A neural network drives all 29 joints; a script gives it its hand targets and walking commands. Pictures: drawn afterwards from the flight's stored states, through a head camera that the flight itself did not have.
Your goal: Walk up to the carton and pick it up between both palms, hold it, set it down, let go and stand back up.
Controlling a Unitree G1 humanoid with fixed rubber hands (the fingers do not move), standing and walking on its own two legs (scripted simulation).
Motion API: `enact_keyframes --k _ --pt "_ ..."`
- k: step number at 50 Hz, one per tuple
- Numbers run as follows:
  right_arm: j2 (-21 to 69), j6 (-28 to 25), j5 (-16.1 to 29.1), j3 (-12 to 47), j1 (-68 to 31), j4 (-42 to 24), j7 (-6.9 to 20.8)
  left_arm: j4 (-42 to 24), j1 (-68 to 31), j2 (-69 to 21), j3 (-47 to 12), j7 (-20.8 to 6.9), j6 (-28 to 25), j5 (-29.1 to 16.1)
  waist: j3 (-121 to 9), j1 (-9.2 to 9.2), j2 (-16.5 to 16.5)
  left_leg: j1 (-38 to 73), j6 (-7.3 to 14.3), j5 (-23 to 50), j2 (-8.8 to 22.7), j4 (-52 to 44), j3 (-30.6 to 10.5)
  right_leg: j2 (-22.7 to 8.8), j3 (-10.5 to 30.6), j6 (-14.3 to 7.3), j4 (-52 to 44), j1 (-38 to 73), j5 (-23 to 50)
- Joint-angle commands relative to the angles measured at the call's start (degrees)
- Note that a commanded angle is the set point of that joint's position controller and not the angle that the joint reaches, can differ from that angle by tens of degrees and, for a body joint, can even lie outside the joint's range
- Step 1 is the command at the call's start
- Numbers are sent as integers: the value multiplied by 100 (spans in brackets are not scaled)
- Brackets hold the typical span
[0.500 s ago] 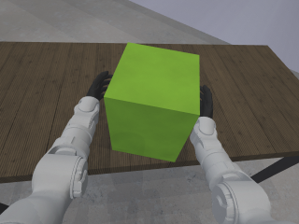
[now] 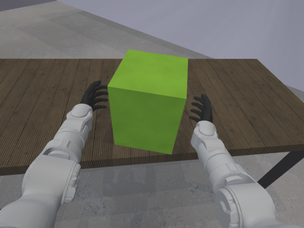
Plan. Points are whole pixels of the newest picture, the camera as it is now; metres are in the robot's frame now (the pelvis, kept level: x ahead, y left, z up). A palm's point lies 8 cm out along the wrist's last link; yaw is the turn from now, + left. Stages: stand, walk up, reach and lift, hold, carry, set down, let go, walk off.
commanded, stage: set down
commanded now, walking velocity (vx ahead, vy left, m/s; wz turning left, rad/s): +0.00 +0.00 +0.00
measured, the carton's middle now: (150, 102) +0.50 -0.01 +0.06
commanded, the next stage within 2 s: none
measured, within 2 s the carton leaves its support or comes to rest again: neither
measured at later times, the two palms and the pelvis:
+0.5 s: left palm (74, 118) +0.40 +0.21 +0.09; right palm (210, 134) +0.33 -0.16 +0.09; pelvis +0.01 +0.01 +0.00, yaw +0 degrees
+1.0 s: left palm (61, 142) +0.33 +0.23 +0.08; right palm (222, 162) +0.25 -0.17 +0.08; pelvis +0.03 -0.01 +0.01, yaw +0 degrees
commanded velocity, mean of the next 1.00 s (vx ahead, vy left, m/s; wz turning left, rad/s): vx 0.00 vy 0.00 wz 0.00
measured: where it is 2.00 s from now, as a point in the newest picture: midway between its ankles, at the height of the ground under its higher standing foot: outside the picture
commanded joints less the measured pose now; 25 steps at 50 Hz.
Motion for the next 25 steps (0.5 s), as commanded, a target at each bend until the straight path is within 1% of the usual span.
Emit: enact_keyframes --k 1,2,3,4,5,6,7,8,9,10,11,12,13,14,15,16,17,18,19,20,21,22,23,24,25 --pt "-454 22 403 265 -1899 -1478 -68 -652 -2349 957 205 -134 -132 -489 -1602 43 563 436 -58 -1082 -197 -550 654 140 -290 -309 -341 888 -795" --pt "-452 12 364 334 -1719 -1576 -71 -661 -2109 939 230 -159 -106 -441 -1625 126 525 557 -65 -979 -192 -565 647 176 -349 -337 -346 984 -692" --pt "-374 -42 445 443 -1433 -1635 -100 -812 -1833 882 274 -211 -76 -391 -1553 193 536 707 -69 -885 -181 -565 634 183 -331 -323 -360 1024 -536" --pt "-353 -76 464 442 -1492 -1885 -114 -973 -1821 920 351 -218 -77 -380 -1785 241 573 764 -84 -876 -186 -533 632 207 -334 -343 -350 1061 -521" --pt "-413 -136 451 446 -1370 -2006 -133 -1174 -1733 890 335 -237 -91 -401 -1911 207 538 867 -81 -791 -172 -517 605 213 -366 -333 -350 1129 -405" --pt "-345 -164 445 491 -1199 -2035 -158 -1300 -1631 959 431 -264 -73 -336 -1888 252 582 946 -88 -665 -181 -541 626 201 -342 -314 -393 1191 -365" --pt "-328 -131 511 480 -1290 -2083 -142 -1267 -1737 959 443 -287 -57 -328 -1944 294 654 926 -82 -820 -188 -577 617 218 -349 -318 -422 1212 -559" --pt "-248 -151 512 558 -1065 -2215 -151 -1419 -1528 895 443 -315 -35 -278 -1941 288 744 1057 -101 -667 -196 -612 620 239 -368 -336 -438 1296 -371" --pt "-349 -100 467 477 -1107 -2124 -158 -1505 -1623 923 457 -335 -21 -274 -1830 234 833 1034 -120 -788 -173 -625 595 231 -401 -352 -434 1221 -442" --pt "-297 -90 498 533 -996 -2239 -173 -1748 -1503 958 483 -359 20 -268 -1939 297 726 1131 -97 -775 -180 -655 598 235 -397 -337 -484 1255 -449" --pt "-244 -110 495 621 -788 -2401 -183 -1972 -1330 994 610 -386 37 -230 -1866 310 673 1188 -91 -679 -193 -621 622 221 -377 -317 -515 1311 -393" --pt "-167 -126 519 662 -588 -2566 -204 -2165 -1112 1023 644 -414 61 -207 -1872 432 744 1282 -88 -557 -201 -671 638 210 -366 -297 -502 1437 -278" --pt "-179 -130 596 794 -546 -2701 -179 -2238 -1023 1045 722 -433 102 -142 -1879 451 713 1379 -91 -421 -215 -652 670 228 -393 -298 -512 1489 -152" --pt "-149 -140 618 799 -260 -2669 -179 -2436 -791 1023 843 -474 181 -6 -1677 519 768 1464 -114 -396 -221 -715 653 249 -384 -287 -527 1537 -137" --pt "-233 -100 621 666 -404 -2855 -184 -2634 -997 1106 848 -457 230 -1 -1818 468 805 1553 -114 -452 -195 -764 615 280 -421 -314 -538 1521 -174" --pt "-260 -50 576 675 -239 -2804 -186 -2658 -828 1132 878 -478 282 28 -1551 472 828 1446 -109 -658 -213 -829 617 273 -441 -299 -582 1506 -381" --pt "-212 -16 584 598 -224 -2935 -182 -2829 -728 1115 841 -467 354 35 -1493 525 888 1448 -101 -816 -189 -893 612 277 -427 -328 -617 1504 -461" --pt "-194 -20 536 614 -68 -3140 -179 -3080 -546 1080 864 -464 393 83 -1558 501 907 1544 -124 -765 -192 -917 620 290 -465 -305 -634 1551 -422" --pt "-195 -35 540 556 152 -3388 -184 -3310 -295 1077 883 -454 434 109 -1604 517 974 1552 -132 -644 -191 -956 623 303 -492 -324 -639 1674 -277" --pt "-104 -32 587 669 125 -3613 -170 -3395 -265 1078 949 -470 492 72 -1563 608 929 1559 -104 -670 -201 -944 664 284 -469 -309 -643 1625 -307" --pt "-156 -95 616 793 484 -3976 -166 -3802 73 1066 1030 -482 549 126 -1802 668 965 1774 -127 -329 -221 -933 665 300 -482 -289 -637 1838 22" --pt "-192 -52 599 756 322 -4050 -147 -3819 -51 1087 1008 -472 592 116 -1688 638 1023 1829 -143 -375 -197 -944 683 281 -511 -291 -660 1682 -50" --pt "-184 -32 591 830 754 -4223 -146 -4010 284 1027 1069 -503 700 169 -1654 626 993 1887 -134 -214 -224 -942 665 296 -508 -301 -658 1865 111" --pt "-149 22 610 878 672 -4233 -121 -3976 302 1034 1073 -538 785 176 -1379 694 1024 1905 -141 -260 -206 -989 667 294 -504 -313 -699 1670 -50" --pt "-188 46 593 969 1098 -4534 -115 -4432 706 991 1157 -566 891 222 -1337 774 938 2066 -165 -32 -199 -994 684 309 -516 -317 -721 1885 174"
